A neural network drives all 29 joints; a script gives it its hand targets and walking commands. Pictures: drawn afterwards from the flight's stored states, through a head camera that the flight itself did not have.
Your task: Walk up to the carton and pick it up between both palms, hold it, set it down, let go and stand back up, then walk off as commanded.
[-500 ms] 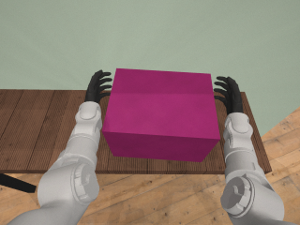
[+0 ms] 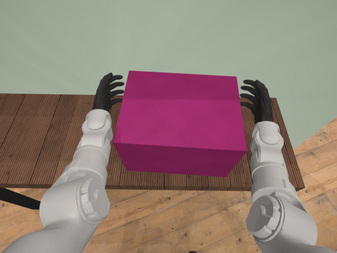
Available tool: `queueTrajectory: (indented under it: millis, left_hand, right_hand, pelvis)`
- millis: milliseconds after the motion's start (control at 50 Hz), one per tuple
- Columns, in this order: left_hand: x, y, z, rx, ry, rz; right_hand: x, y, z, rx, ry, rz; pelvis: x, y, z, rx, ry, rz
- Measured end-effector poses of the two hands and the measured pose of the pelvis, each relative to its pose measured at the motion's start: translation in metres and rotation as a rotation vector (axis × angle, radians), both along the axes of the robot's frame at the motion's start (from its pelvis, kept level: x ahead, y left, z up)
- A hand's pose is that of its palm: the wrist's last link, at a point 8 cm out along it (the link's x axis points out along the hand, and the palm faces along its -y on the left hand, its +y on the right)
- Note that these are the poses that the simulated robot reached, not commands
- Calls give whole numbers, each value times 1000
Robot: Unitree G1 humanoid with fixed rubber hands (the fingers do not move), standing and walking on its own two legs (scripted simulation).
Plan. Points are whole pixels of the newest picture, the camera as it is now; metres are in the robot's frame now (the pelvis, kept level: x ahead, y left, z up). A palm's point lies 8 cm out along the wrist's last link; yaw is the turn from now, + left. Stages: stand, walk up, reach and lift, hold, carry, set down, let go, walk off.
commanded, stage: set down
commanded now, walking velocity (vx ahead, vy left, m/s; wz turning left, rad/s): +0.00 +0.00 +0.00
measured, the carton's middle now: (179, 125) +0.45 -0.04 -0.03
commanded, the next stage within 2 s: none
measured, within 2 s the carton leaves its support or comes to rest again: neither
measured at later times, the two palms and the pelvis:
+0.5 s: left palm (102, 111) +0.45 +0.16 +0.03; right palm (262, 118) +0.42 -0.23 +0.03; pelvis -0.01 +0.00 -0.02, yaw -2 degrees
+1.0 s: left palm (84, 105) +0.45 +0.19 +0.06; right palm (304, 110) +0.41 -0.31 +0.08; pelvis -0.05 -0.01 -0.05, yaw -3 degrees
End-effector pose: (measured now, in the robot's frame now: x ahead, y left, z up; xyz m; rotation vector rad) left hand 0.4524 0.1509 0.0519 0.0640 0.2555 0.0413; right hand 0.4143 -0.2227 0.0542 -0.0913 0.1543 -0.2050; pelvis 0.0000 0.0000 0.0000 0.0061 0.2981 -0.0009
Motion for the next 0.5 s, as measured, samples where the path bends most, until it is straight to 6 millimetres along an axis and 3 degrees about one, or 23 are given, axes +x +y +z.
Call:
queueTrajectory:
  millis: [240,380,500]
  left_hand:
    - [5,1,-4,9,11,-8]
    - [11,-2,-6,53,29,-25]
    - [0,6,-19,66,60,-11]
  right_hand:
    - [3,-3,0,-4,53,40]
    - [6,-6,-17,54,135,27]
    - [7,-12,-22,35,119,10]
  pelvis:
    - [2,1,-2,-6,12,-19]
    - [-2,1,-12,-12,108,-20]
    - [-10,4,-25,-9,168,-25]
